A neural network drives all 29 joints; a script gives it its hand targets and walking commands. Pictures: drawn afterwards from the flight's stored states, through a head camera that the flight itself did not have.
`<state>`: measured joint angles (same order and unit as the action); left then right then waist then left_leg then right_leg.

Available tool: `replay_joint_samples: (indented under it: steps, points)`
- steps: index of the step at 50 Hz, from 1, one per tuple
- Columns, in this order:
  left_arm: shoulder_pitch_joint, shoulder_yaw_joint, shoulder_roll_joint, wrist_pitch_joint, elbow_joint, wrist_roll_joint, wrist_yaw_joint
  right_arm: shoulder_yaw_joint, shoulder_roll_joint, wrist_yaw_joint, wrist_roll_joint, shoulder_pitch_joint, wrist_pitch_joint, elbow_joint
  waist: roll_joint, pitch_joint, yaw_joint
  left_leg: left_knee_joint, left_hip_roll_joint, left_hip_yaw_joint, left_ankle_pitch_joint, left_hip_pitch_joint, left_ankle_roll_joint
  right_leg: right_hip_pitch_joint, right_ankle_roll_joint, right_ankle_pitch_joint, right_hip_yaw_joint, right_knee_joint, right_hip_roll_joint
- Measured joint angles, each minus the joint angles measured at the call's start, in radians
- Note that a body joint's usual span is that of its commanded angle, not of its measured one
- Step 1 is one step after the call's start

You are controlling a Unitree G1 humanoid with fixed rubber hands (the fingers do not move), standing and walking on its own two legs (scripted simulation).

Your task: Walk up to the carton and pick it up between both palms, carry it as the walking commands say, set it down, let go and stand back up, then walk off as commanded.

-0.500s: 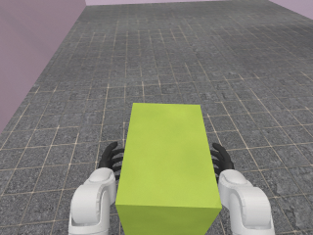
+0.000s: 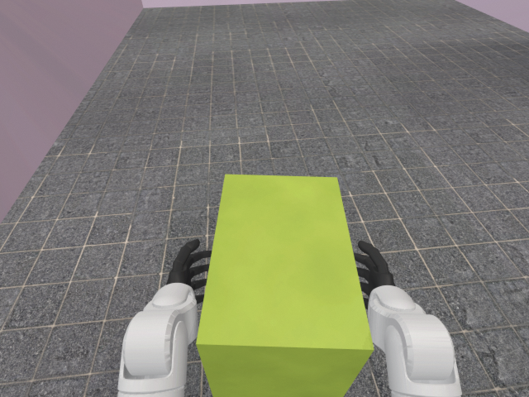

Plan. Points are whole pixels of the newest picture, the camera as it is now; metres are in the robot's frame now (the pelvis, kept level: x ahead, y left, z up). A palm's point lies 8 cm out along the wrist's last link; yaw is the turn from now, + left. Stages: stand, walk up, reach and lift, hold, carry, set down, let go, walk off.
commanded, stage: carry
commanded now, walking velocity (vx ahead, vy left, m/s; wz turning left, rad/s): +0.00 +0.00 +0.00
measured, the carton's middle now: (277, 299) +0.30 +0.00 +0.00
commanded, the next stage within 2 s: hold in 0.66 s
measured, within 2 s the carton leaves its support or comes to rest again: neither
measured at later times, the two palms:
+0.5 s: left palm (183, 294) +0.27 +0.13 +0.08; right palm (379, 296) +0.26 -0.14 +0.07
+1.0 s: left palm (148, 326) +0.24 +0.18 +0.04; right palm (338, 316) +0.25 -0.09 +0.03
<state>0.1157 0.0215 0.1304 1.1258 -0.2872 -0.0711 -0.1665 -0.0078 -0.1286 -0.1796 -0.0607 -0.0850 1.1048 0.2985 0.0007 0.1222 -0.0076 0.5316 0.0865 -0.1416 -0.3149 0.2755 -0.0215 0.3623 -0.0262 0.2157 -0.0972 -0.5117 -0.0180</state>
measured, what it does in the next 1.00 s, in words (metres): stands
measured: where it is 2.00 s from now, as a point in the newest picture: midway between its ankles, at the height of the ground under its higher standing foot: outside the picture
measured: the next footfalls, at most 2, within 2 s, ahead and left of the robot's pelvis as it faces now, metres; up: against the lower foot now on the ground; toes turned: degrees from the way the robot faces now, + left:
none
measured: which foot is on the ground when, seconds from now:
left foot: down 0.00-1.00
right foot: down 0.00-1.00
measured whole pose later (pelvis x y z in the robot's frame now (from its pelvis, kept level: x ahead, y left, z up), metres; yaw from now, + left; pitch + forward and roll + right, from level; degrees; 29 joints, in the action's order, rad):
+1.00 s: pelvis -0.03 +0.02 +0.00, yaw -1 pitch -8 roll -1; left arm 0.19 0.15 0.14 0.75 0.17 -0.17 -0.07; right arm -0.05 -0.14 -0.11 -0.15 -0.19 0.74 -0.21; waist 0.04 -0.06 0.06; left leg 0.48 -0.01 0.08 -0.27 0.07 0.00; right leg 0.13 0.01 0.15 0.00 -0.42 0.00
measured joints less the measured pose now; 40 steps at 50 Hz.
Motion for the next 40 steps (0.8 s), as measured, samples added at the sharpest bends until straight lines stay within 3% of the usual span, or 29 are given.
replay_joint_samples:
  steps: [33,36,38,40]
  points:
    - [0.021,0.015,0.002,-0.079,0.103,-0.023,0.018,-0.012,-0.001,0.027,-0.019,-0.021,-0.076,-0.101,-0.004,-0.012,0.003,0.005,0.005,-0.002,-0.001,-0.005,-0.002,-0.004,-0.001,-0.004,0.002,0.000,0.003]
    - [0.056,0.043,0.005,-0.215,0.275,-0.075,0.065,-0.044,-0.003,0.059,-0.050,-0.050,-0.206,-0.261,0.007,-0.130,-0.022,-0.033,-0.028,0.074,0.017,-0.105,0.011,-0.130,0.008,-0.033,0.008,0.056,0.007]
    - [0.028,0.033,0.002,-0.292,0.335,-0.089,0.070,-0.031,-0.001,0.048,-0.054,-0.018,-0.271,-0.315,0.015,-0.172,-0.014,-0.067,-0.052,0.141,0.035,-0.146,0.006,-0.174,0.014,-0.039,0.018,0.090,0.011]
    - [-0.026,0.014,-0.003,-0.329,0.324,-0.080,0.079,-0.005,0.002,0.036,-0.041,0.039,-0.304,-0.308,0.024,-0.181,0.008,-0.089,-0.063,0.182,0.046,-0.164,0.003,-0.188,0.018,-0.056,0.046,0.116,0.020]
